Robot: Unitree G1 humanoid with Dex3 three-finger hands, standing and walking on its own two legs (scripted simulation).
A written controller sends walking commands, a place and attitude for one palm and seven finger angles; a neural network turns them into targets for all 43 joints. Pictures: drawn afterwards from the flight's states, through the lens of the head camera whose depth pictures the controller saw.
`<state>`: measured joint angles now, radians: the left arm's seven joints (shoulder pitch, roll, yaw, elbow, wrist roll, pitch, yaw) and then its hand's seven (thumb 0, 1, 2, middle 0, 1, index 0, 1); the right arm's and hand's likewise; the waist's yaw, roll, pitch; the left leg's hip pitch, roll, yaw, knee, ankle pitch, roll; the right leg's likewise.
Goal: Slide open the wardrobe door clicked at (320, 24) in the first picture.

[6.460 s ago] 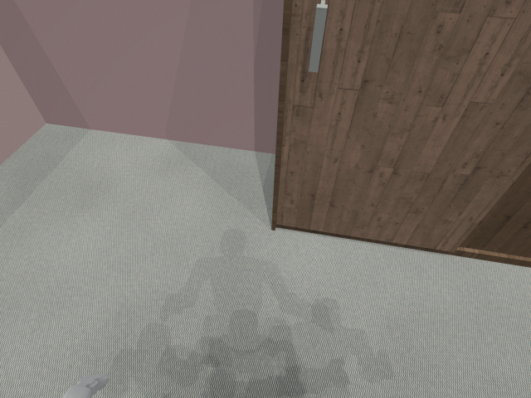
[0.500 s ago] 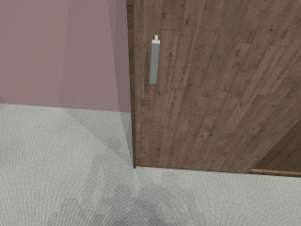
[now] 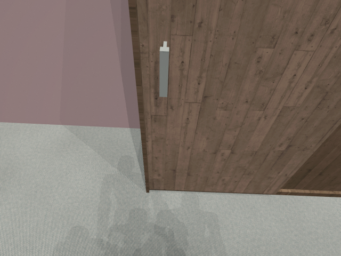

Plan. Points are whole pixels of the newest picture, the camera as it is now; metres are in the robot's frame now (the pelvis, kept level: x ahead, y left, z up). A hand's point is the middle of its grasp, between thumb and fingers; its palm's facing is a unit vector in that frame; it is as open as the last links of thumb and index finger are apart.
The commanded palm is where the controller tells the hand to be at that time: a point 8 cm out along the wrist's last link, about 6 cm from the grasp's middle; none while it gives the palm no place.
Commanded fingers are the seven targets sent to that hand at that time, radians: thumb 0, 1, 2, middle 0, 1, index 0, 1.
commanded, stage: look again from close up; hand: left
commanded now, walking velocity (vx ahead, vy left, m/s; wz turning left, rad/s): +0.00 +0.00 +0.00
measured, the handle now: (164, 69) +0.60 +0.06 +0.14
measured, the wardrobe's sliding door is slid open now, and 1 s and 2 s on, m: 0.00 0.00 0.00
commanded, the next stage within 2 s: shuffle to correct the standing spot in 1.42 s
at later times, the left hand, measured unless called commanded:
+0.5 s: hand out of the picture -0.03 +0.16 -0.18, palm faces +0.02 -0.99 -0.17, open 7.3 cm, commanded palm none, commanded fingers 0.00 0.90 0.90 -0.20 -0.30 -0.20 -0.30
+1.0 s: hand out of the picture -0.02 +0.15 -0.18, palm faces +0.02 -0.99 -0.16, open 7.3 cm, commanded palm none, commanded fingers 0.00 0.90 0.90 -0.20 -0.30 -0.20 -0.30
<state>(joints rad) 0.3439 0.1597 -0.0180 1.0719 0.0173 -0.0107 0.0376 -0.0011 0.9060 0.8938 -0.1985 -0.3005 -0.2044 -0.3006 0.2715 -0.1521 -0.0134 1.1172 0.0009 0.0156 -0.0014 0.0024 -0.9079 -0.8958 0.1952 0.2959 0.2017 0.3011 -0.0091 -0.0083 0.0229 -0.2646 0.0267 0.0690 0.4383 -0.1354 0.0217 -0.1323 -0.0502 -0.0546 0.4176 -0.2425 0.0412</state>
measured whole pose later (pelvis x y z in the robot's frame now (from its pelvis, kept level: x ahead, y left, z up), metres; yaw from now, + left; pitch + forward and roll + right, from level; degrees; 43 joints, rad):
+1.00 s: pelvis +0.01 +0.00 +0.00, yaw -1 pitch -1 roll -1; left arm 0.37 0.12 0.00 1.09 0.02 -0.02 0.04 0.00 0.91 0.89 -0.20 -0.30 -0.20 -0.30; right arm 0.30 -0.13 -0.02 1.12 0.00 0.01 -0.01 0.01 -0.91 -0.90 0.19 0.30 0.20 0.30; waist -0.01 0.00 0.03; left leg -0.27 0.03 0.08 0.44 -0.16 0.02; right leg -0.14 -0.05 -0.04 0.43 -0.26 0.04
